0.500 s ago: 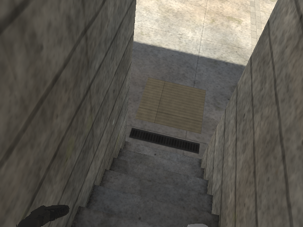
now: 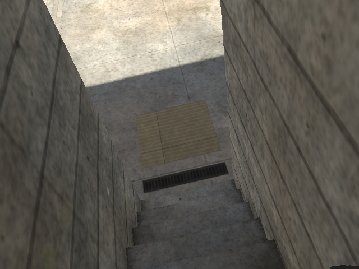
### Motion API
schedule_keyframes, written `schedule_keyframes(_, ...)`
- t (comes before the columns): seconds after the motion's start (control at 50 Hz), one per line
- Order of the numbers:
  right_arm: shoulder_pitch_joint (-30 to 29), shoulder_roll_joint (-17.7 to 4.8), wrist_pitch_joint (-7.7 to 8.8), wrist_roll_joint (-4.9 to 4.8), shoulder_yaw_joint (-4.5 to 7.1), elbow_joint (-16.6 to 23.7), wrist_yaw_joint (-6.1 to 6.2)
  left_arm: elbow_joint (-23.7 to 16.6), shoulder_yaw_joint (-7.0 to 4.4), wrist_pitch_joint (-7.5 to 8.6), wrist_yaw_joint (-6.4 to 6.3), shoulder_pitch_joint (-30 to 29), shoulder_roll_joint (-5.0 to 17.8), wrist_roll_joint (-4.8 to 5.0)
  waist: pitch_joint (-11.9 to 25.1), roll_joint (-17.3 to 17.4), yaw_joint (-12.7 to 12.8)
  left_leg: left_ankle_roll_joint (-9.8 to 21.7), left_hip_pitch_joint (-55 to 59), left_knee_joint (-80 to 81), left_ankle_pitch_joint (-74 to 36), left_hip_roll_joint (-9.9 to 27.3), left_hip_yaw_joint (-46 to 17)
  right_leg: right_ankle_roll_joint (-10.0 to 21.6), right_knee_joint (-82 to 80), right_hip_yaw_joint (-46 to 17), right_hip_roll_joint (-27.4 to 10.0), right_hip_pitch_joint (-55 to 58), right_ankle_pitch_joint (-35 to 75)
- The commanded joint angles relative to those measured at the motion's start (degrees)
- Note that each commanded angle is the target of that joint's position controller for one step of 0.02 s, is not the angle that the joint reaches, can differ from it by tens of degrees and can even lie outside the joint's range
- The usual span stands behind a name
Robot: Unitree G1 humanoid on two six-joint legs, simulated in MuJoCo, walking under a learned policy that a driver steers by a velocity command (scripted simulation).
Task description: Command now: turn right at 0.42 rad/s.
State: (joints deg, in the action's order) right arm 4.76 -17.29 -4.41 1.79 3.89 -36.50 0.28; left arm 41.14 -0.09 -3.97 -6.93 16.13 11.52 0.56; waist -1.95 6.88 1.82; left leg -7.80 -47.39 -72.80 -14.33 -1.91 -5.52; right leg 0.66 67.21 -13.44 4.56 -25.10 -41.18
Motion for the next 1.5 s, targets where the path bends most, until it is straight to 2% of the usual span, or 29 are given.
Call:
schedule_keyframes(0.02, -4.65, -0.77, 2.72, 0.80, -0.14, 3.29, -3.28, -0.90, -1.99, -0.22, -1.60, 2.80, 6.84, 0.91, -0.99, -13.88, 1.16, 2.53, 9.37, 26.41, -12.38, 2.84, -0.46, 11.30, -15.49, -8.58, -6.73, -2.32, 15.05)
schedule_keyframes(0.08, 4.20, -3.73, 3.74, -0.95, 1.88, -0.69, -4.16, -1.70, -2.74, -0.19, 0.07, -1.42, 9.26, -0.02, 0.58, -19.63, -2.76, 6.04, 30.42, 31.44, -7.12, 2.13, 4.21, 10.27, -13.05, -8.07, -7.15, -13.84, 17.78)
schedule_keyframes(0.12, 19.62, -3.36, 2.86, -0.11, 3.23, -6.08, -3.42, -1.61, -0.83, 0.61, 1.19, -6.84, 3.87, -0.43, 0.85, -18.64, -10.59, 7.55, 43.55, 42.44, -4.23, 1.50, 9.41, 7.11, -1.84, -1.96, -3.19, -17.90, 23.68)
schedule_keyframes(0.16, 31.77, -1.60, 2.53, 0.02, 3.17, -10.24, -2.30, 2.36, 0.29, 2.23, 1.25, -3.32, 1.19, -1.13, 0.23, -13.44, -14.42, 11.96, 52.19, 58.62, -0.81, 6.63, 8.80, 2.73, 20.09, 2.06, -0.87, -17.87, 24.25)
schedule_keyframes(0.18, 40.84, 0.23, 2.67, 1.15, 1.82, -13.91, -2.38, 2.78, 0.25, 2.92, 1.62, -5.58, -1.25, -0.60, 0.41, -2.37, -18.04, 17.01, 58.97, 52.84, -17.35, 12.76, 1.68, -1.15, 48.86, 5.90, 5.70, -29.33, -2.31)
schedule_keyframes(0.2, 35.61, 5.78, 2.93, 2.02, -2.50, -14.84, -2.68, 3.13, 1.45, 2.75, 2.65, 0.27, -9.22, -0.06, 1.41, 5.95, -7.63, 17.04, 62.09, 31.98, -40.48, 12.33, 0.24, -3.88, 64.85, 2.22, 6.73, -40.57, -15.60)
schedule_keyframes(0.22, 29.15, 2.51, 3.45, 0.52, -2.39, -13.43, -2.63, 0.67, 1.77, 3.22, 2.41, 5.56, -7.73, 1.14, 5.25, 9.00, -0.49, 22.57, 55.18, 34.71, -35.31, 15.43, -7.90, -5.31, 65.18, 3.49, 0.97, -38.38, -10.56)
schedule_keyframes(0.24, 23.25, -6.14, 2.85, -0.39, 0.12, -13.06, -1.25, -1.84, 2.40, 3.32, 1.45, 2.51, -6.38, 3.30, 4.75, 13.60, 1.63, 28.90, 43.12, 47.20, -3.84, 21.15, -20.98, -5.30, 55.81, 5.66, -4.33, -33.80, -3.80)
schedule_keyframes(0.26, 20.16, -0.76, 2.24, 1.27, -1.18, -9.78, -0.79, -0.73, 0.52, 1.18, -0.26, -10.61, 0.44, 2.36, -2.99, -1.99, -5.39, 24.70, 32.49, 54.32, 5.53, 15.03, -13.17, -4.12, 59.36, 11.28, -3.15, -29.91, -0.84)
schedule_keyframes(0.28, 15.86, -10.65, 2.30, 2.11, 0.71, -10.53, 0.77, -4.44, 1.88, 0.79, 0.47, -7.11, -3.81, 2.88, -0.16, 5.76, 1.01, 31.34, 26.62, 58.12, 6.32, 21.04, -25.25, -5.47, 57.96, 9.56, -5.49, -23.68, 0.74)
schedule_keyframes(0.32, 12.99, -7.76, 2.52, 0.77, -0.15, -10.27, 2.07, -4.50, 1.70, -0.21, 1.40, -9.73, -1.20, 0.80, -0.89, -1.11, 0.75, 28.98, 27.66, 55.04, 6.25, 19.57, -22.80, -5.59, 46.51, 7.36, -8.71, -22.96, 2.22)
schedule_keyframes(0.4, 23.19, -0.09, 2.39, -1.35, -1.56, -11.65, 4.15, -4.12, 3.06, 0.70, 2.63, -14.04, -3.85, 1.22, 6.97, -2.22, -3.85, 27.84, 42.10, 45.46, -3.37, 16.01, -15.95, -5.66, 33.46, 4.80, -10.37, -24.74, -1.56)
schedule_keyframes(0.44, 27.29, 0.05, 2.00, -2.08, -0.82, -11.92, 4.31, -3.47, 3.91, 2.18, 3.31, -14.19, -4.88, 1.31, 8.21, -3.36, -4.94, 26.48, 40.17, 45.19, -8.16, 13.46, -10.80, -3.88, 23.31, 6.06, -10.13, -17.56, -5.85)
schedule_keyframes(0.52, 31.69, 4.53, 0.14, -0.79, -0.97, -13.84, 2.76, 0.74, 4.99, 2.54, 4.72, -17.58, -7.11, -2.17, 3.12, -17.88, -8.17, 16.62, 41.93, 43.48, 8.73, 5.26, 0.38, 3.25, -0.94, -0.67, -11.37, -21.12, 22.15)
schedule_keyframes(0.56, 39.43, 10.83, 0.34, -0.49, -3.17, -15.36, 2.10, 1.56, 4.65, 1.60, 3.74, -23.96, -8.22, 0.36, 3.37, -11.64, -15.29, 18.84, 49.95, 43.86, 7.83, 7.62, -1.48, -2.57, 15.27, 6.47, -7.13, -25.86, 19.15)
schedule_keyframes(0.6, 31.01, 5.81, 1.59, 0.40, -2.99, -12.56, 2.49, 3.07, 2.91, 0.95, 1.98, -16.60, -5.96, 3.22, 1.12, 1.43, -8.64, 24.74, 42.77, 43.22, -6.32, 9.95, -7.31, -5.35, 35.22, 10.88, -5.16, -27.02, -0.81)
schedule_keyframes(0.64, 24.27, -3.02, 2.50, 0.43, -0.87, -10.16, 3.59, 4.17, 2.86, 2.21, 1.43, -10.18, -5.37, 2.17, 3.75, 0.77, -4.33, 28.71, 36.96, 44.43, -11.21, 13.49, -11.27, -7.26, 37.82, 10.76, -6.38, -21.37, 4.52)
schedule_keyframes(0.76, 25.26, 0.44, 2.54, -1.43, -1.21, -9.64, 4.24, 1.81, 2.27, 2.20, 1.65, -17.18, -3.08, 1.37, 2.18, -5.93, -7.94, 28.29, 36.63, 43.59, 0.90, 14.38, -15.28, -5.54, 31.75, 8.27, -8.34, -24.95, 3.43)
schedule_keyframes(1.06, 24.22, 0.15, 1.06, -0.38, -0.96, -8.38, 3.19, 3.25, 1.88, 1.91, 1.05, -12.95, -2.37, 0.10, 2.57, -7.18, -7.02, 22.71, 31.68, 41.85, 7.54, 10.50, -6.74, -4.43, 19.32, 8.41, -5.74, -16.52, 8.05)
schedule_keyframes(1.2, 22.83, -0.31, 1.20, -0.61, -0.95, -9.26, 4.10, 2.57, 1.60, 2.81, 0.75, -10.53, -2.04, 0.73, 2.16, 0.54, -6.15, 22.69, 31.76, 42.35, 3.84, 11.23, -6.79, -6.30, 24.59, 9.30, -6.11, -17.67, 1.18)
schedule_keyframes(1.24, 21.59, -0.65, 1.66, -0.52, -0.70, -8.47, 4.24, 2.69, 1.48, 3.38, 0.64, -9.22, -1.90, 0.86, 1.80, -7.71, -5.17, 19.99, 28.77, 39.53, 6.35, 9.40, -3.73, -5.47, 14.45, 6.83, -6.46, -14.67, 10.07)
schedule_keyframes(1.28, 21.44, 2.72, 1.60, -0.47, -1.20, -7.93, 3.17, 3.76, 1.54, 3.23, 1.35, -8.75, -1.20, -1.22, -4.01, -23.73, -5.62, 14.29, 28.76, 34.09, 28.81, 2.42, 4.44, -0.13, -10.10, -4.90, -9.93, -22.73, 23.44)
schedule_keyframes(1.3, 23.26, 4.61, 1.32, -0.99, -1.04, -8.82, 2.60, 3.21, 2.00, 3.44, 1.84, -10.83, -2.59, -2.37, -6.78, -23.07, -7.60, 12.94, 32.15, 33.60, 34.51, 0.11, 4.31, 3.34, -17.06, -12.41, -11.53, -28.74, 19.59)
schedule_keyframes(1.34, 40.45, 10.81, 1.24, 0.18, -2.46, -14.74, 1.28, 1.02, 2.42, 3.05, 2.11, -23.10, -5.37, -0.64, -2.59, -15.49, -18.26, 17.30, 48.52, 40.72, 18.68, 4.58, 1.25, -0.21, 5.67, -2.37, -6.64, -36.26, 16.78)
schedule_keyframes(1.36, 42.39, 11.47, 1.87, 1.03, -3.65, -16.87, 0.85, 0.18, 2.40, 2.39, 2.08, -22.63, -6.92, 1.89, 1.21, -1.82, -15.80, 22.24, 47.70, 44.35, 5.82, 10.11, -4.64, -5.56, 32.80, 11.25, -1.20, -32.12, 4.05)
schedule_keyframes(1.38, 30.70, 6.36, 2.06, 0.51, -3.14, -13.20, 1.07, 2.18, 1.17, 2.06, 1.72, -11.11, -3.80, 3.19, 1.92, 4.29, -6.38, 26.44, 39.46, 40.76, -0.75, 10.70, -10.94, -6.10, 44.63, 9.82, -3.60, -28.44, -3.71)
schedule_keyframes(1.42, 22.31, -2.41, 2.65, 1.11, -1.40, -9.45, 1.89, 2.91, 0.81, 2.45, 1.09, -6.44, -2.40, 2.19, 4.10, 0.39, -3.61, 30.22, 35.71, 45.13, -5.94, 16.06, -16.03, -7.62, 46.89, 8.54, -4.54, -24.63, 2.69)
schedule_keyframes(1.48, 21.79, -1.47, 2.99, 0.50, -2.02, -9.37, 3.40, 2.85, 0.96, 2.06, 0.58, -8.52, -3.54, 1.47, 4.32, -5.39, -4.48, 29.67, 37.14, 43.82, -3.21, 17.59, -18.07, -7.50, 43.10, 6.22, -6.89, -25.83, 9.34)
schedule_keyframes(1.5, 22.86, -2.57, 2.73, 0.07, -1.69, -10.01, 3.09, 1.02, 2.08, 2.01, 1.11, -11.64, -5.37, 1.24, 5.51, -2.05, -5.15, 30.65, 38.09, 46.64, -6.81, 19.53, -19.36, -6.77, 49.21, 6.66, -7.11, -25.52, -4.85)
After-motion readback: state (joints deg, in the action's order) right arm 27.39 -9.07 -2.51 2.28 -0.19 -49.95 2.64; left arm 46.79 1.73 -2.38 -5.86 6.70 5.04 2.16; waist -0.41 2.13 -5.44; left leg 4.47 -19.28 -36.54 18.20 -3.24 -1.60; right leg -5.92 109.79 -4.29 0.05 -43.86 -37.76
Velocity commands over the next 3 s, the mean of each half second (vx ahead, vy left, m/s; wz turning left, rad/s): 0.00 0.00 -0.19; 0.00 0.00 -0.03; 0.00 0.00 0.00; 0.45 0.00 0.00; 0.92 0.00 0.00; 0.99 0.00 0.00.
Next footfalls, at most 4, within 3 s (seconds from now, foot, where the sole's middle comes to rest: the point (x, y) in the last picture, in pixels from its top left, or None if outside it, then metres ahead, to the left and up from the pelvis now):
0.18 left None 0.13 0.18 -0.89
0.40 right None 0.07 -0.05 -0.69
1.60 right None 0.05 -0.08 -0.69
2.16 right None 0.23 -0.07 -0.90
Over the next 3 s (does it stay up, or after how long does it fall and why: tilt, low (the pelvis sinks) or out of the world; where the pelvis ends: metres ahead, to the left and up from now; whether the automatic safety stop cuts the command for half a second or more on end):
stays up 0.74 0.20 -0.65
